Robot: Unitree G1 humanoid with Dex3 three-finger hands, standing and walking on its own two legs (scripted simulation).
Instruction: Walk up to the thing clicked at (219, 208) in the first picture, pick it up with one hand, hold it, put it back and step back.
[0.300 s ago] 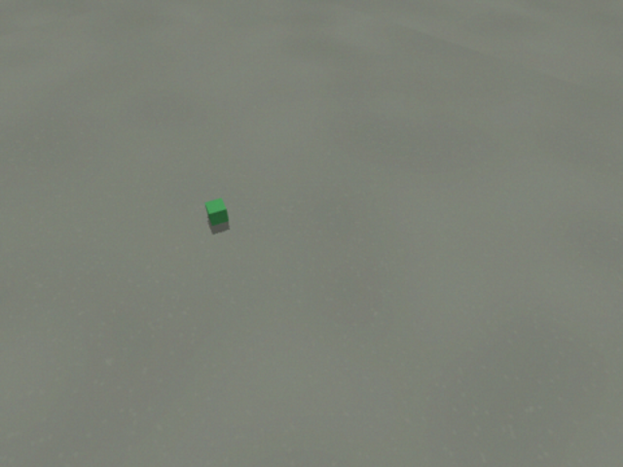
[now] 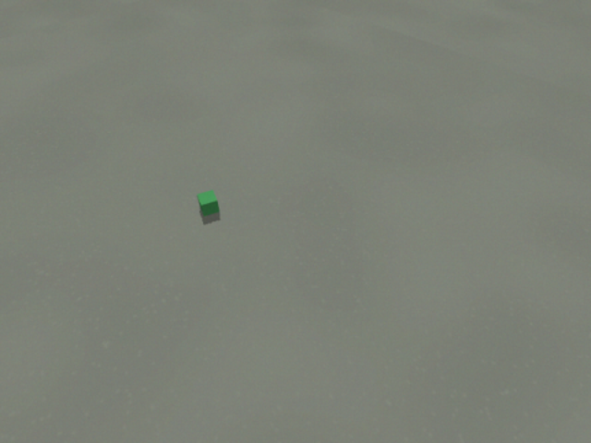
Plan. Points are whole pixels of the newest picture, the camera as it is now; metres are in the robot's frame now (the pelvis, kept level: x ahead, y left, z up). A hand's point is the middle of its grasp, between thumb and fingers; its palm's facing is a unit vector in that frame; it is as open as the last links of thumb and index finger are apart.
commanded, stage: stand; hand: left
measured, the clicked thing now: (208, 203) +1.21 +0.36 -0.74
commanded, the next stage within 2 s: walk up in 0.82 s
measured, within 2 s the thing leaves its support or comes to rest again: neither
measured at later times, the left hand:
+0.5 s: hand out of the picture +0.08 +0.25 -0.16, palm faces -0.04 -0.94 -0.33, open 7.4 cm
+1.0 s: hand out of the picture +0.07 +0.29 -0.15, palm faces +0.11 -0.93 -0.34, open 7.4 cm
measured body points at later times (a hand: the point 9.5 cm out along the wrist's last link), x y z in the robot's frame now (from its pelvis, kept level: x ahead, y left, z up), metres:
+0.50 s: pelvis +0.00 +0.00 +0.00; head +0.01 +0.00 +0.45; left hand +0.08 +0.30 -0.13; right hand +0.08 -0.30 -0.13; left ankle +0.00 +0.13 -0.75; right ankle +0.00 -0.12 -0.75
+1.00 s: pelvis +0.03 +0.01 +0.00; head +0.03 +0.03 +0.45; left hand +0.06 +0.34 -0.13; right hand +0.11 -0.30 -0.12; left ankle +0.03 +0.13 -0.71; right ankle +0.00 -0.12 -0.75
